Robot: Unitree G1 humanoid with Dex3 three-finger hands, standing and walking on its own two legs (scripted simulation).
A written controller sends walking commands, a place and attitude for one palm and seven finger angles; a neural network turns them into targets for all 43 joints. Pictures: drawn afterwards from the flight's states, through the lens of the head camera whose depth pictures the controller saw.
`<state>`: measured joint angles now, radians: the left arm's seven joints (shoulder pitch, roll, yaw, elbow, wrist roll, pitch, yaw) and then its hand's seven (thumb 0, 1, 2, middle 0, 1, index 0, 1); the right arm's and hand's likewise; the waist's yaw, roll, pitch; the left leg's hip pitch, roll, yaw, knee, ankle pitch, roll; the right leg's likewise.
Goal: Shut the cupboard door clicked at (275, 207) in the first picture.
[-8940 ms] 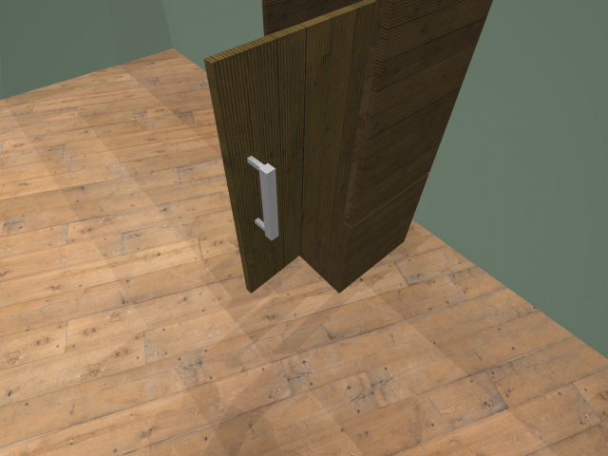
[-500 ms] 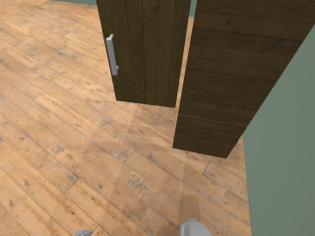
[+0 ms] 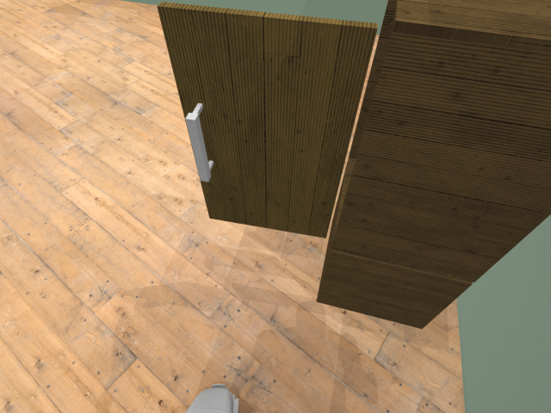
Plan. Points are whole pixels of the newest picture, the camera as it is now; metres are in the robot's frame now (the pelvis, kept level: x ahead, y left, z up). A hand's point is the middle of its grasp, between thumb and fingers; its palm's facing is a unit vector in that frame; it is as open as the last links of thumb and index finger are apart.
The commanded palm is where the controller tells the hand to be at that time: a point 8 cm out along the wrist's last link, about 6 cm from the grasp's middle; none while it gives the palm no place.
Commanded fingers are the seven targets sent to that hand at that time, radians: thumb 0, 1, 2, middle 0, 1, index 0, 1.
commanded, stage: take the last steps up to it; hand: left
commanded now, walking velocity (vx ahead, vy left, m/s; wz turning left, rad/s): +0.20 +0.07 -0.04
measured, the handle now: (202, 144) +0.63 +0.22 -0.03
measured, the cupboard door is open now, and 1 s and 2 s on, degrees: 94 94 94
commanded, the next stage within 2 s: come to a stop and stand still in 0.10 s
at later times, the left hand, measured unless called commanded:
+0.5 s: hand (166, 359) +0.22 +0.22 -0.18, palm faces -0.04 -0.97 -0.24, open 7.3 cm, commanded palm none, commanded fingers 0.00 0.90 0.90 -0.20 -0.30 -0.20 -0.30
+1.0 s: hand (151, 383) +0.18 +0.24 -0.18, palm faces -0.06 -0.97 -0.24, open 7.3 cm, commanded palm none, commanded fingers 0.00 0.90 0.90 -0.20 -0.30 -0.20 -0.30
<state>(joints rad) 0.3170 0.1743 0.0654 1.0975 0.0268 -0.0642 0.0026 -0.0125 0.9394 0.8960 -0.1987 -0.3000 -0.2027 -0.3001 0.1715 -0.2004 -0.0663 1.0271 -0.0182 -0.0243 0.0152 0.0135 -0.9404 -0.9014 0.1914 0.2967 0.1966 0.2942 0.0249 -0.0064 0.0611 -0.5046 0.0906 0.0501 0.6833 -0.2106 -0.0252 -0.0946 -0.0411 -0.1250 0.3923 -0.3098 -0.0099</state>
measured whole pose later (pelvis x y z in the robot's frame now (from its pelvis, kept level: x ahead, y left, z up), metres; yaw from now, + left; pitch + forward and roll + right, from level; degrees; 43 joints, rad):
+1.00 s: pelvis +0.11 +0.04 -0.01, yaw -3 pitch +1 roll +1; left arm 0.20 0.22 0.03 0.98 0.02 0.04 0.02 0.00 0.91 0.90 -0.20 -0.30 -0.20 -0.30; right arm 0.22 -0.16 -0.04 1.01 -0.02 0.02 -0.03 0.00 -0.92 -0.90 0.20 0.30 0.20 0.30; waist -0.01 -0.02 0.06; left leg -0.30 0.03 0.08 0.52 -0.24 0.00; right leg -0.20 -0.03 -0.01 0.54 -0.31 0.01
